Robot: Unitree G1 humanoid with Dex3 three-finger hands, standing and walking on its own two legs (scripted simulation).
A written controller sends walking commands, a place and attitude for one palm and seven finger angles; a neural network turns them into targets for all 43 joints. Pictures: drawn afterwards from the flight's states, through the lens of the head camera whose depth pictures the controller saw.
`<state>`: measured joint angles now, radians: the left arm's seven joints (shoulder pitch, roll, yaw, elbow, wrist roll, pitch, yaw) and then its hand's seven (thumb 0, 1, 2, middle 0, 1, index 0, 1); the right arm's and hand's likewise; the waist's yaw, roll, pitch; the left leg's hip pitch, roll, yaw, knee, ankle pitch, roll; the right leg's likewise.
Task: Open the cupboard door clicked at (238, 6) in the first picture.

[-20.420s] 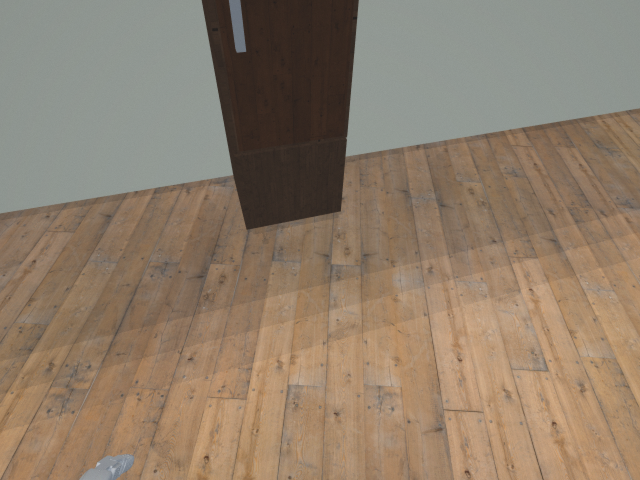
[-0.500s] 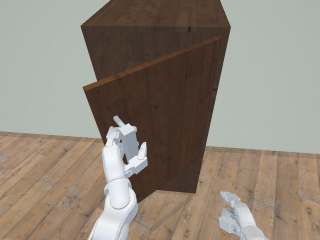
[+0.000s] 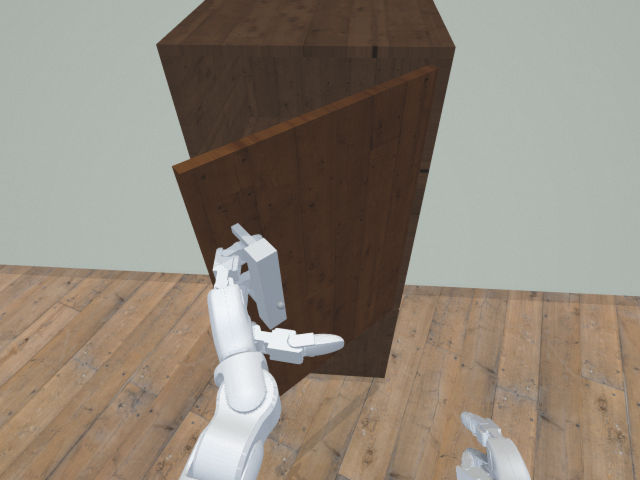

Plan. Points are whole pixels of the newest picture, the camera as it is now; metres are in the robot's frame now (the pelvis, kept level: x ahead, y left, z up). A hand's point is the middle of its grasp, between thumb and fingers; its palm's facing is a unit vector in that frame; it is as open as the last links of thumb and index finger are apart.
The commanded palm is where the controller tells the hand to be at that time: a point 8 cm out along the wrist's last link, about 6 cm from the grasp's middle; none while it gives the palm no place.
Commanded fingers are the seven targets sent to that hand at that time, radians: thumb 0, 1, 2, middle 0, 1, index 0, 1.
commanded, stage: open thumb and fingers to let go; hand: left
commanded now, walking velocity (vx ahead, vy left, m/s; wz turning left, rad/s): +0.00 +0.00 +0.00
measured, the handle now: (257, 275) +0.34 +0.11 +0.10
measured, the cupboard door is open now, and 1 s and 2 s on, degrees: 44 46 46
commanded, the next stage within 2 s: slide the hand sideways off the handle in 0.10 s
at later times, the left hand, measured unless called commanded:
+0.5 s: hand (276, 331) +0.26 +0.07 +0.11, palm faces -0.14 -0.99 +0.04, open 16.4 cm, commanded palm +0.23 +0.12 +0.10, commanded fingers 0.00 -0.50 0.30 -0.15 -0.30 -0.15 -0.30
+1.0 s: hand (243, 363) +0.22 +0.10 +0.10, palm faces -0.04 -1.00 +0.00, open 16.3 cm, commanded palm +0.19 +0.16 +0.10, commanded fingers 0.00 -0.50 0.30 -0.15 -0.30 -0.15 -0.30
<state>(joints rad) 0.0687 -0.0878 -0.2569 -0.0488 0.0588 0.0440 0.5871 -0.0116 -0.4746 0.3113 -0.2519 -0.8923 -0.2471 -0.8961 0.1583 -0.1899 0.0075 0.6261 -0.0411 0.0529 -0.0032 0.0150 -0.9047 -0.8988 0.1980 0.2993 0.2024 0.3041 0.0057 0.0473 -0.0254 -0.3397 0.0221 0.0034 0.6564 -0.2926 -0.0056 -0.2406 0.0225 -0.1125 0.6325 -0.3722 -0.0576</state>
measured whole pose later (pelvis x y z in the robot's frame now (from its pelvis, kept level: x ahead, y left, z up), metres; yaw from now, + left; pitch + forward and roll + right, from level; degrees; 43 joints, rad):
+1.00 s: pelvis +0.00 +0.01 +0.00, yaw -1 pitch -1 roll +0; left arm 0.38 0.09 -0.17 -0.28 -0.09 -0.06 0.05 -0.02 -0.51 0.30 -0.16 -0.30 -0.15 -0.31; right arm 0.20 -0.21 0.06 0.51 0.00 -0.04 -0.01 0.01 -0.90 -0.90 0.20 0.30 0.20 0.30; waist 0.02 0.04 -0.02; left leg -0.35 0.01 0.04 0.66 -0.29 0.01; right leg -0.26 0.01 -0.08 0.65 -0.37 -0.04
